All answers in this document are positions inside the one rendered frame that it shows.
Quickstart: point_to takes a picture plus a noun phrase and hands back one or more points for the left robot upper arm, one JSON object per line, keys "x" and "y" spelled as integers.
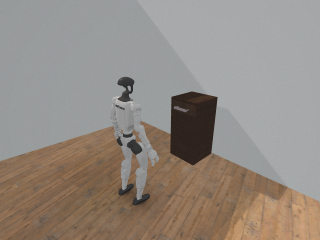
{"x": 113, "y": 109}

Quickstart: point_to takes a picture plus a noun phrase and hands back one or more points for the right robot hand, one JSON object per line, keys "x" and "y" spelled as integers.
{"x": 151, "y": 155}

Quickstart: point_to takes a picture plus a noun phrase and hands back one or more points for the cabinet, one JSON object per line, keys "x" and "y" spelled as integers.
{"x": 191, "y": 138}

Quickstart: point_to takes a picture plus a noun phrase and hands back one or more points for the robot left thigh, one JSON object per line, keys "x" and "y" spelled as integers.
{"x": 127, "y": 154}

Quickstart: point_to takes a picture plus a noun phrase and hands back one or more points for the robot torso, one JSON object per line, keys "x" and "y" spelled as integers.
{"x": 125, "y": 121}

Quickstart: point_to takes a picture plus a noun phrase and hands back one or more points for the left robot hand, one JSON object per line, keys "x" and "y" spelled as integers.
{"x": 116, "y": 134}

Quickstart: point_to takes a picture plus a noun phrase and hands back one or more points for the robot right forearm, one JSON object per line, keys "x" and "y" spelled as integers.
{"x": 144, "y": 139}

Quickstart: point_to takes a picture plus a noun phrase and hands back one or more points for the drawer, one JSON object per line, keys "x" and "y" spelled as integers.
{"x": 191, "y": 108}

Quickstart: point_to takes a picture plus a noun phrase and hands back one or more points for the robot left forearm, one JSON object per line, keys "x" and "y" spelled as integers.
{"x": 115, "y": 125}

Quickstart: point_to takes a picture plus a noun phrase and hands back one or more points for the handle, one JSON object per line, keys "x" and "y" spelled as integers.
{"x": 180, "y": 109}

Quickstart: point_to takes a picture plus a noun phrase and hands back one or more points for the right robot upper arm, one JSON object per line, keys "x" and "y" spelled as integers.
{"x": 136, "y": 110}

